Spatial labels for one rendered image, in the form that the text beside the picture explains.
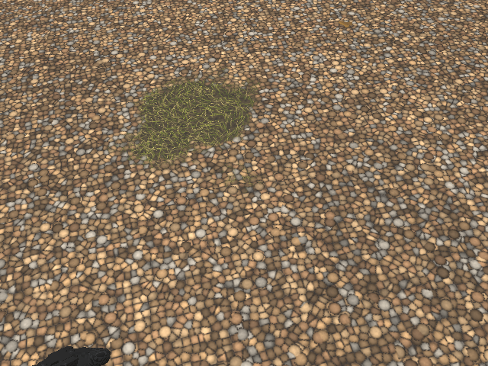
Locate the left robot hand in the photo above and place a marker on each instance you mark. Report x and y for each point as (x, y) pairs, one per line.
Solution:
(70, 356)

